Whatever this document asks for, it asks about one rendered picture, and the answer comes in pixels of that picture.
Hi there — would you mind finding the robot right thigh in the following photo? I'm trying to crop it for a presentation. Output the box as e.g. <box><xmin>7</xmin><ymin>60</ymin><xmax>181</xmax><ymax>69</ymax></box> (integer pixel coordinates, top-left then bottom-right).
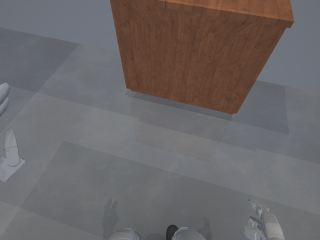
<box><xmin>171</xmin><ymin>229</ymin><xmax>206</xmax><ymax>240</ymax></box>

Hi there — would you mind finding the robot right hand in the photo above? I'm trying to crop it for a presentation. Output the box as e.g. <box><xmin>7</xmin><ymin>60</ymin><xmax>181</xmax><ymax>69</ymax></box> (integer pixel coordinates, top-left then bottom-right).
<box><xmin>244</xmin><ymin>198</ymin><xmax>285</xmax><ymax>240</ymax></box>

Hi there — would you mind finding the right robot shin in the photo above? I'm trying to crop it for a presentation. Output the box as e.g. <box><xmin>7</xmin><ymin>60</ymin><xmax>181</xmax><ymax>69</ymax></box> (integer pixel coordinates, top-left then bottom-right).
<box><xmin>173</xmin><ymin>227</ymin><xmax>188</xmax><ymax>237</ymax></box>

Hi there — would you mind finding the counter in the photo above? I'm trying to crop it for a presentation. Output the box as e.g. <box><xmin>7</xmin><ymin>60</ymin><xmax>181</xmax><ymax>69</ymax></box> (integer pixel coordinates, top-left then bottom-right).
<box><xmin>110</xmin><ymin>0</ymin><xmax>294</xmax><ymax>115</ymax></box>

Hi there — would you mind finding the robot left hand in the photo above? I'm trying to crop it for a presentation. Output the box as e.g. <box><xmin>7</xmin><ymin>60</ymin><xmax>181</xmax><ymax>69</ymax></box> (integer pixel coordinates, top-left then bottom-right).
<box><xmin>0</xmin><ymin>83</ymin><xmax>25</xmax><ymax>183</ymax></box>

